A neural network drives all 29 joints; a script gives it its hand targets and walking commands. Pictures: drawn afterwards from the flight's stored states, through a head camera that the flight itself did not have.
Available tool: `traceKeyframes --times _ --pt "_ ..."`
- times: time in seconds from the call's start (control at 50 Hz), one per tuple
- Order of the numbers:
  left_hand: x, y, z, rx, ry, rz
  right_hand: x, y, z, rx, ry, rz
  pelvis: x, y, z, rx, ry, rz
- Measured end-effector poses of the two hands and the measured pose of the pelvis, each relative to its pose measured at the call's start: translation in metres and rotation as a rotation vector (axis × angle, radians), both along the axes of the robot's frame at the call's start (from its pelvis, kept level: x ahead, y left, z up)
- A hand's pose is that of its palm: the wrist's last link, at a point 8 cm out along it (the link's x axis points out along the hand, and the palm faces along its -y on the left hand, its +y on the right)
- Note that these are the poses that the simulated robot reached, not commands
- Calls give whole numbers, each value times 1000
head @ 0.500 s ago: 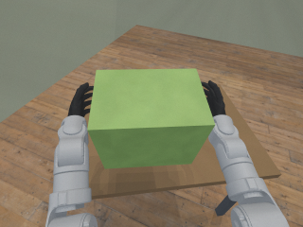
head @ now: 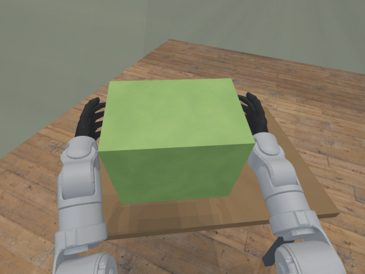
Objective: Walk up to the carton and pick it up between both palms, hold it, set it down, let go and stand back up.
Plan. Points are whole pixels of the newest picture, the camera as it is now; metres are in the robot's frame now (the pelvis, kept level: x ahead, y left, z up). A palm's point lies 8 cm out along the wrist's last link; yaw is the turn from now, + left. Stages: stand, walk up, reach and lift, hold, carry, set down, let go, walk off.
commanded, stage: hold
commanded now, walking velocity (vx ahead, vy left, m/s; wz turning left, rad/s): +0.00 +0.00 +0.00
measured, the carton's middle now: (174, 143) +0.37 +0.00 +0.13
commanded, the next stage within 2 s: none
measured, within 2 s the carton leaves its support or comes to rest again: neither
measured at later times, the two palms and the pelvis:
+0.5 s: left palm (76, 135) +0.36 +0.20 +0.18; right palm (246, 124) +0.36 -0.15 +0.19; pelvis +0.00 +0.01 +0.00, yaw +0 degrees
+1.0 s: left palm (84, 134) +0.36 +0.18 +0.18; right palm (253, 124) +0.36 -0.17 +0.18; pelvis +0.01 +0.00 +0.00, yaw -1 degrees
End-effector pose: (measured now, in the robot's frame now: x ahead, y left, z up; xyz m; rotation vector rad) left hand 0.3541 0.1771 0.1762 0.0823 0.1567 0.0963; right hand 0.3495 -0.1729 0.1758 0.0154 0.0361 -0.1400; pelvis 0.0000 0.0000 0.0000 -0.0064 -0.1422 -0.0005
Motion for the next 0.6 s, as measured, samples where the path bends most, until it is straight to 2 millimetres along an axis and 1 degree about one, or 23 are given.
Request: traceKeyframes --times 0.06,0.14,0.24,0.28,0.36,0.44,0.52,0.6 --pt "2 -4 5 1 -14 -8 -1 -4 5 -5 -14 -10 -3 0 0 1 1 -3" --pt "8 -7 6 -5 12 -10 3 -7 4 -17 15 -16 -6 0 0 6 9 -12" --pt "10 -5 15 -1 -15 -8 5 -5 11 -18 -13 -11 -4 1 0 3 12 -17" --pt "9 -1 13 -10 -6 -4 6 -1 12 -24 -6 -10 -3 2 0 2 4 -23" --pt "6 10 5 -23 24 7 8 10 8 -33 26 2 1 4 0 2 -3 -21" --pt "3 19 2 -12 6 11 8 19 9 -17 7 12 3 6 0 0 -2 -9" --pt "3 20 1 -6 -10 8 8 20 11 -4 -8 10 5 9 0 -1 0 -2" --pt "5 15 -4 3 12 2 8 15 5 -5 15 4 6 10 0 0 2 -4"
